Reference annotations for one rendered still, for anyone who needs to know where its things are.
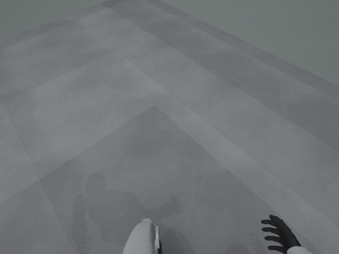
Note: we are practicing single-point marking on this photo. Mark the robot left thigh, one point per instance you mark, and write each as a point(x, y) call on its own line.
point(144, 239)

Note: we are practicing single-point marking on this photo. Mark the right robot hand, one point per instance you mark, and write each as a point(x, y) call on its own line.
point(287, 238)

